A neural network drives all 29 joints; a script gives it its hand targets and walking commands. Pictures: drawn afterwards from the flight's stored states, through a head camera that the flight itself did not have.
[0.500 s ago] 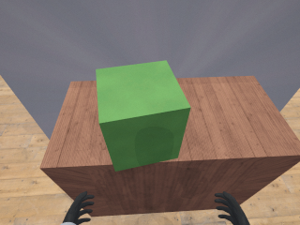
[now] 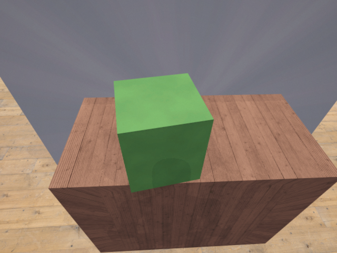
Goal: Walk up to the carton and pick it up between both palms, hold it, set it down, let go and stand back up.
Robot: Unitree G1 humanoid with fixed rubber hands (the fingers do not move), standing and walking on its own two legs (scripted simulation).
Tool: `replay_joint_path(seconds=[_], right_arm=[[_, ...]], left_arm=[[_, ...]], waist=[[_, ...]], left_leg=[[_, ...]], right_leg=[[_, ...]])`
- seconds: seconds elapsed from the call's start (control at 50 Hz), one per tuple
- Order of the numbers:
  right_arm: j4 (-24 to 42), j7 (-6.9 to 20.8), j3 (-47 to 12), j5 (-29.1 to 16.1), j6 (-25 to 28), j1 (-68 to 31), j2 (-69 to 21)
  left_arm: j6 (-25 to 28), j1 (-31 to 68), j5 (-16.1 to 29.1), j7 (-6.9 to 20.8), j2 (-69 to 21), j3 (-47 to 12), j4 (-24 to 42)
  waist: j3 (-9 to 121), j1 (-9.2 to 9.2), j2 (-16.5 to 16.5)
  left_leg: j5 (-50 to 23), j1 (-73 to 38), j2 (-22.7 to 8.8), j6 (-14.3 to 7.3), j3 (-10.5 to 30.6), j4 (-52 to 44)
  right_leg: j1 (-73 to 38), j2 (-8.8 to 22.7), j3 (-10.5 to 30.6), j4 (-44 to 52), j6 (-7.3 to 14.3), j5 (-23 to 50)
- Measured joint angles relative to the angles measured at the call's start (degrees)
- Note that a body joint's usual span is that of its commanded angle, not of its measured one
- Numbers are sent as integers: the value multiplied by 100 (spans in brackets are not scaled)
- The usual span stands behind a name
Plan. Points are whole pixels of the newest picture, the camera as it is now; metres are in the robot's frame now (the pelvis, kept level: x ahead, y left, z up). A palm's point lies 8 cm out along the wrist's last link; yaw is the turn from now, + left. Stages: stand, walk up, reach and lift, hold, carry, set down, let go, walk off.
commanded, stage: stand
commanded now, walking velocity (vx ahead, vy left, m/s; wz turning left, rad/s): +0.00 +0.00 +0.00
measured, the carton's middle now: (159, 133) +0.44 +0.04 +0.05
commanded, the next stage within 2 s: none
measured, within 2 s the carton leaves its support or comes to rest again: neither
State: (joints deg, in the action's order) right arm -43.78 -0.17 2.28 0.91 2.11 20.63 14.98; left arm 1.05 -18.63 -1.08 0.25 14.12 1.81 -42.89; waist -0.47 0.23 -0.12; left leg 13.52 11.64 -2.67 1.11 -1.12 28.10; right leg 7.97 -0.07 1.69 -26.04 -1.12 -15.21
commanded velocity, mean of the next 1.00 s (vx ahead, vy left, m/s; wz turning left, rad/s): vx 0.00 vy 0.00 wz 0.00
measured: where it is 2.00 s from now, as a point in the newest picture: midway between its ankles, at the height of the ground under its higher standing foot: outside the picture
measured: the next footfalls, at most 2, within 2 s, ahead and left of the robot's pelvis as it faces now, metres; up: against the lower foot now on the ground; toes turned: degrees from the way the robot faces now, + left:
none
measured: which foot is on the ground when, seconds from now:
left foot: down 0.00-1.00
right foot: down 0.00-1.00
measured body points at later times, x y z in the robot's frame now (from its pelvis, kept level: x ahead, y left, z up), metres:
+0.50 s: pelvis -0.04 +0.01 +0.00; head -0.05 +0.02 +0.45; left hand -0.03 +0.27 -0.14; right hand -0.02 -0.25 -0.13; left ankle +0.02 +0.13 -0.74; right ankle -0.01 -0.13 -0.74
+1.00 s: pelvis -0.03 +0.00 +0.00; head -0.04 +0.00 +0.45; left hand -0.01 +0.25 -0.14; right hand -0.03 -0.26 -0.14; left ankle +0.02 +0.13 -0.74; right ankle -0.01 -0.13 -0.74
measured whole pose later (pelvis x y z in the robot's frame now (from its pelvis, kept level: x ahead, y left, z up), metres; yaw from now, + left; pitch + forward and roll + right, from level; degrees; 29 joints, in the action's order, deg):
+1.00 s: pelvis -0.03 +0.00 +0.00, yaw -1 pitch -2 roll +0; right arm -50.5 -1.2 0.9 0.8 0.4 24.0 13.8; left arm 0.6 -22.3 -0.4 -1.0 12.9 0.0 -51.8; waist 0.0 0.6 0.2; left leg 11.1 15.2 -2.3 0.9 -1.4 28.4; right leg 12.7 0.0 2.6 -28.1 -1.3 -13.5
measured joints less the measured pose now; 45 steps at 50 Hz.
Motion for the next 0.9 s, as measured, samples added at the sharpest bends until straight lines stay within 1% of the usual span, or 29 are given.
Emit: replay_joint_path(seconds=[0.16,0.26,0.44,0.48,0.56,0.72,0.82,0.9], right_arm=[[-64,-7,-99,-4,-28,194,-45],[-139,-7,-141,-12,-42,334,-62],[-274,-28,-125,-21,-103,412,-58],[-313,-29,-108,-22,-125,404,-63],[-373,-40,-99,-11,-117,375,-34],[-482,-70,-92,2,-171,402,-68],[-541,-81,-105,-16,-167,371,-71],[-593,-87,-108,-14,-162,340,-88]], left_arm=[[-12,-120,17,-13,-28,-109,-217],[-10,-242,0,-13,-23,-125,-347],[-28,-467,-8,-27,-4,-133,-601],[-27,-522,-11,-33,1,-119,-655],[2,-577,8,-57,-19,-120,-738],[-39,-586,-3,-71,-43,-128,-809],[-11,-539,23,-92,-85,-168,-838],[-29,-477,45,-114,-108,-183,-870]], waist=[[-17,26,-2],[38,9,-25],[24,5,-43],[24,8,-50],[-39,2,13],[70,4,-9],[51,12,33],[39,33,41]], left_leg=[[-143,136,57,-60,-5,25],[-203,219,101,-99,-19,48],[-211,368,170,-145,-58,62],[-119,403,186,-144,-67,58],[-356,428,143,-131,-60,40],[-170,449,137,-103,-63,86],[-308,416,96,-67,-45,46],[-269,379,60,-32,-40,51]], right_leg=[[138,54,10,-41,-61,132],[240,97,25,-107,-95,172],[451,158,73,-229,-106,194],[496,170,88,-222,-92,221],[529,126,90,-241,-127,268],[578,110,109,-306,-80,202],[560,66,99,-315,-63,182],[510,30,96,-285,-36,165]])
